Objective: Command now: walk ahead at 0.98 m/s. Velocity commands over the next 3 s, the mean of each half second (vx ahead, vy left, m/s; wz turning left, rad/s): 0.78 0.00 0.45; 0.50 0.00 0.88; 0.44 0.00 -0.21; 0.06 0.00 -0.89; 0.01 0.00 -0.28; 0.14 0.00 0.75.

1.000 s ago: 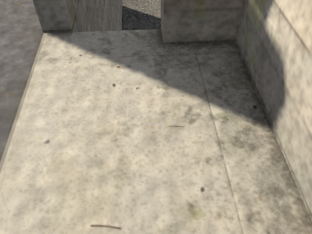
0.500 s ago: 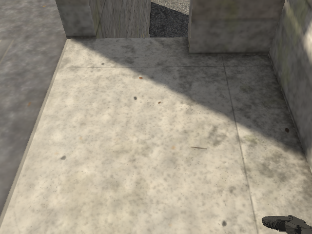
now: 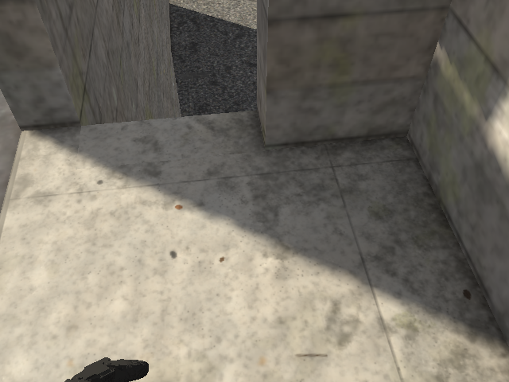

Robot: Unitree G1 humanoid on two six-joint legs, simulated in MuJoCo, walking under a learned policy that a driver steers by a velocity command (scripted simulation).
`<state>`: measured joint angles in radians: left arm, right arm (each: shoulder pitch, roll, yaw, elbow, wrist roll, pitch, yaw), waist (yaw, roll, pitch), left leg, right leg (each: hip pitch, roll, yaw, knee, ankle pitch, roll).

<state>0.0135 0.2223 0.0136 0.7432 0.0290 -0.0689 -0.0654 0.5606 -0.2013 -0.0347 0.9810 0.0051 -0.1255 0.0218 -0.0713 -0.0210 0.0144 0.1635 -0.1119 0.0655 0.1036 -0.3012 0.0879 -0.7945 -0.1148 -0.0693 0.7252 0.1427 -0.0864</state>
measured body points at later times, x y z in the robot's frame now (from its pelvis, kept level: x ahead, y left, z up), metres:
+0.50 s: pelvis +0.45 +0.01 -0.01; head +0.49 +0.02 +0.44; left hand +0.37 +0.25 -0.15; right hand +0.67 -0.19 -0.12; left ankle +0.64 +0.10 -0.70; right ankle +0.31 -0.08 -0.72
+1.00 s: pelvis +0.70 +0.06 +0.02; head +0.69 +0.09 +0.47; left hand +0.71 +0.39 -0.08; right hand +0.90 -0.17 -0.08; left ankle +0.65 +0.08 -0.73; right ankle +0.90 -0.03 -0.68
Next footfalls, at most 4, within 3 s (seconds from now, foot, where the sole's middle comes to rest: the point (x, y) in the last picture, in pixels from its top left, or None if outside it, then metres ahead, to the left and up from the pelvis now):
0.12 right None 0.34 -0.09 -0.77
0.54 left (216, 310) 0.69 0.09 -0.77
1.16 right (223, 230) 0.96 0.06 -0.77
1.58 left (147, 212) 1.05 0.31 -0.77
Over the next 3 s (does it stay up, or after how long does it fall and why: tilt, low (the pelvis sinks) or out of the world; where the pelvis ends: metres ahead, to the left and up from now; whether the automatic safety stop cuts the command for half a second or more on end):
stays up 1.01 0.13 0.01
